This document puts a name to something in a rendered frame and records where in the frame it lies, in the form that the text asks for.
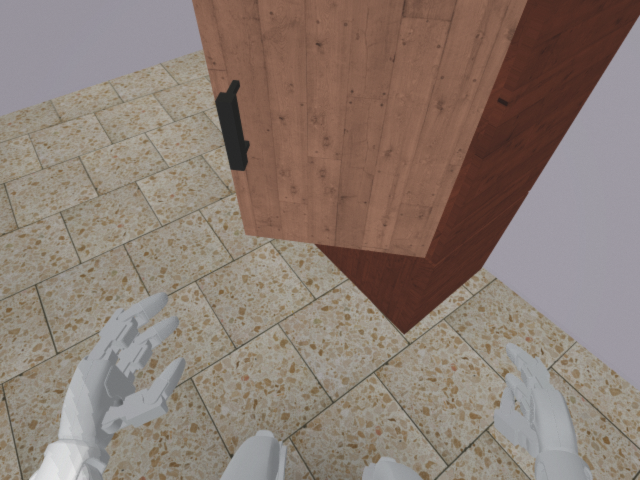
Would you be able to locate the left robot shin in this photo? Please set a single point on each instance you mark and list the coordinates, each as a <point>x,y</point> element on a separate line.
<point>264,433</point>

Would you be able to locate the handle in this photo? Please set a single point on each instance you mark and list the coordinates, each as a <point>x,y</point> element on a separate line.
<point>229,117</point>

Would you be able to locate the robot right hand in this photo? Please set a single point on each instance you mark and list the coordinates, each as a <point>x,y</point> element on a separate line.
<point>544,409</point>

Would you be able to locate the right robot forearm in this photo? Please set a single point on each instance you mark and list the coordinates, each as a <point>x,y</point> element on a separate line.
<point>561,465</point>

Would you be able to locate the cupboard door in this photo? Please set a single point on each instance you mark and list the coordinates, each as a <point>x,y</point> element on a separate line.
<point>359,113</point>

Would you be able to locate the robot left thigh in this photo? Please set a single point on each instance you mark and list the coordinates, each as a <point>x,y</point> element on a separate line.
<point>258,458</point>

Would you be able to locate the left robot forearm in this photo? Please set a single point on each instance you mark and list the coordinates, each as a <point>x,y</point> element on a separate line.
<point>72,460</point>

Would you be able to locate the robot left hand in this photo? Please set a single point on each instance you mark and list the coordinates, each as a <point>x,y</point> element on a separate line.
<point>88,412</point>

